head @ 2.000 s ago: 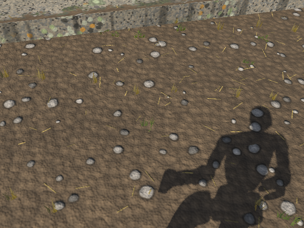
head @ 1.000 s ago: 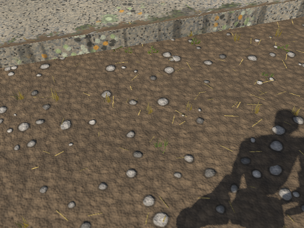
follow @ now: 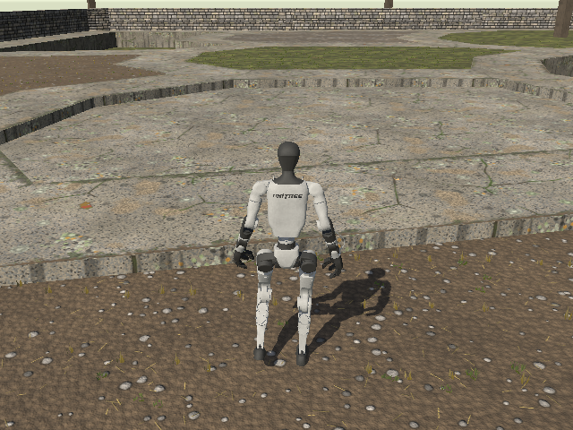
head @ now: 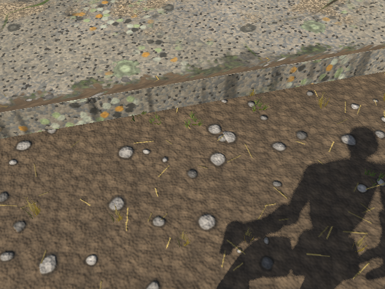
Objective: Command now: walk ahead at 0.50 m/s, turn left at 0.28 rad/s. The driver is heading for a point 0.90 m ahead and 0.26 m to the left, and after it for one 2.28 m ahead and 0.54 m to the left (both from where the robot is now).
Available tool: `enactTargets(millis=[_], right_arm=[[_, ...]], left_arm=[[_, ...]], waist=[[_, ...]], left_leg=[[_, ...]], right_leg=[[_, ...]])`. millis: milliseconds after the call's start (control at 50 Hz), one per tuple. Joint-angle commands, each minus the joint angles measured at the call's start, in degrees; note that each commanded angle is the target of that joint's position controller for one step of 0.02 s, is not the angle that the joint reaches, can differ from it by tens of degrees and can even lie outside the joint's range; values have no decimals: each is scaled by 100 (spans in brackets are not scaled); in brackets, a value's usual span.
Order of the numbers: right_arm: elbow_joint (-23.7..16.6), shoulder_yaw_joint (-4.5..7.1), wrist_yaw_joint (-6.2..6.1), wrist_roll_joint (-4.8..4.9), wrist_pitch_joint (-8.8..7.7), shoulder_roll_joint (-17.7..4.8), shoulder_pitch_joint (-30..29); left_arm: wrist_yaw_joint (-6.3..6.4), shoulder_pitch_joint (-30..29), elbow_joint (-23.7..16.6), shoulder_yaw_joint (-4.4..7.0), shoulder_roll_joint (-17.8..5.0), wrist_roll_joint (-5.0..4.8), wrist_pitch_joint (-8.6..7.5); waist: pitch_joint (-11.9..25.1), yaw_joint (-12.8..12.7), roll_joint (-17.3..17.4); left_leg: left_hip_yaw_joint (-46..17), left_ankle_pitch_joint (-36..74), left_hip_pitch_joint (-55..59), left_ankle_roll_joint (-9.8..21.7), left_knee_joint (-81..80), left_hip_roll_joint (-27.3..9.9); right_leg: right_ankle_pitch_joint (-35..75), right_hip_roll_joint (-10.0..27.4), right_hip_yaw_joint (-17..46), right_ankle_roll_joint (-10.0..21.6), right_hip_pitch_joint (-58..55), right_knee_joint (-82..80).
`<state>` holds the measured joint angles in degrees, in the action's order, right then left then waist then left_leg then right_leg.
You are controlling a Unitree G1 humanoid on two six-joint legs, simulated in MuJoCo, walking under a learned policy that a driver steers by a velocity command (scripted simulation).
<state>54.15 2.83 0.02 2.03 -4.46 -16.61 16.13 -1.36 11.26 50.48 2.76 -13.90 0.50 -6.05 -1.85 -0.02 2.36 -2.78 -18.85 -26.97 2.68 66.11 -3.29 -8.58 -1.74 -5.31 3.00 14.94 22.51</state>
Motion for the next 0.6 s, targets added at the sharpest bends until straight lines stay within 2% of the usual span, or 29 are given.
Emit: enactTargets(millis=[20, 80, 140, 180, 220, 280, 300, 320, 340, 360, 380, 400, 420, 440, 460, 480, 520, 560, 600], right_arm=[[-269, 105, -25, -2, 116, -223, 241], [-476, 135, -23, -55, 163, -229, -158], [-674, 109, 70, -104, 112, -155, -651], [-914, 53, 149, -181, 91, -34, -1159], [-1104, 57, 232, -187, 105, -43, -1339], [-1252, 173, 351, -186, 145, -309, -1052], [-1198, 252, 375, -184, 145, -464, -663], [-1054, 382, 364, -172, 127, -701, -21], [-982, 527, 255, -190, 125, -1073, 450], [-1062, 595, 116, -205, 188, -1600, 309], [-1337, 539, 150, -283, 171, -1572, 302], [-1490, 487, 164, -271, 188, -1253, 112], [-1536, 425, 141, -171, 189, -1006, -288], [-1576, 374, 106, -111, 212, -828, -565], [-1612, 353, 66, -138, 240, -753, -710], [-1652, 344, 48, -210, 272, -736, -760], [-1713, 383, 8, -264, 289, -839, -775], [-1748, 434, -68, -221, 325, -972, -681], [-1812, 448, -143, -175, 408, -1011, -687]], left_arm=[[16, 35, -144, 143, -624, 31, -140], [107, 144, -30, 194, -765, 64, -138], [189, 62, -25, 190, -833, 53, -98], [273, 191, 20, 202, -920, 22, -33], [332, 378, 98, 224, -1014, -34, 79], [413, 220, 37, 302, -1214, -156, 269], [452, 108, -26, 330, -1267, -179, 332], [471, 0, -97, 331, -1254, -184, 394], [453, 191, -145, 295, -1169, -119, 393], [360, 835, -287, 90, -419, 238, 332], [254, 1062, -346, 31, -561, 78, 215], [204, 469, -422, 133, -947, -129, 167], [237, 54, -573, 132, -943, -176, 183], [320, -55, -520, 151, -936, -85, 249], [378, -57, -566, 192, -1022, -26, 340], [390, -19, -595, 218, -1041, -10, 421], [423, 98, -605, 192, -867, 16, 481], [462, 11, -650, 172, -787, 38, 504], [480, -127, -706, 173, -791, 28, 545]], waist=[[174, 85, -637], [-20, 49, -533], [-185, -39, -513], [-279, -206, -459], [-175, -260, -506], [119, 8, -723], [327, 218, -767], [651, 545, -626], [999, 743, -91], [1550, 48, 1400], [2790, 153, 1149], [2573, 430, 315], [1810, 328, -21], [1271, 167, -385], [1057, 12, -243], [959, -93, -63], [935, -169, 126], [1040, -124, 147], [1115, -66, 212]], left_leg=[[-373, 470, -797, -68, -142, -458], [-465, 1273, -1266, -168, -841, -426], [-118, 2211, -1027, -175, -2023, -324], [297, 2539, -781, -180, -2630, -194], [456, 2462, -728, -141, -2936, -86], [627, 1629, -431, 92, -3109, 179], [730, 1388, -15, 195, -3175, 356], [781, 1665, 746, 347, -3596, 571], [234, 3214, 1878, 575, -3996, 354], [-1590, 6160, 3659, 1311, -3239, -1018], [-3690, 5382, 4526, 2392, -3830, -1923], [-3180, 4490, 4165, 2133, -4171, -1613], [-2579, 3669, 3421, 1809, -4336, -1332], [-2202, 3175, 2583, 1559, -4519, -1090], [-2061, 2870, 1934, 1466, -4663, -957], [-1968, 2687, 1508, 1389, -4789, -814], [-1715, 2975, 1133, 1348, -4821, -636], [-1682, 2975, 1143, 1313, -4770, -569], [-1794, 2199, 1158, 1211, -4786, -497]], right_leg=[[863, 1635, 1212, 884, -641, -1489], [1213, 1582, 632, 844, -711, -1636], [1628, 1349, -57, 650, -639, -1653], [2435, 1333, -388, 576, -673, -1449], [2996, 1460, -497, 522, -1106, -1078], [4113, 1661, -528, 353, -1701, -209], [4508, 1639, -537, 264, -1731, 375], [4359, 1439, -611, 98, -1618, 1320], [3025, 1054, -669, -244, -897, 2726], [-2461, 221, -544, -617, 1082, 4680], [-3524, -350, 726, -705, 2014, 6083], [-2952, -16, 1177, -567, 2295, 6147], [-2369, 181, 1075, -501, 2509, 5739], [-2000, 399, 1055, -531, 2388, 5311], [-1784, 491, 1101, -527, 2061, 4958], [-1694, 487, 1095, -515, 1741, 4712], [-1576, 385, 1003, -571, 1501, 4174], [-1386, 311, 1011, -679, 1533, 3682], [-1098, 276, 1084, -765, 1569, 3344]])
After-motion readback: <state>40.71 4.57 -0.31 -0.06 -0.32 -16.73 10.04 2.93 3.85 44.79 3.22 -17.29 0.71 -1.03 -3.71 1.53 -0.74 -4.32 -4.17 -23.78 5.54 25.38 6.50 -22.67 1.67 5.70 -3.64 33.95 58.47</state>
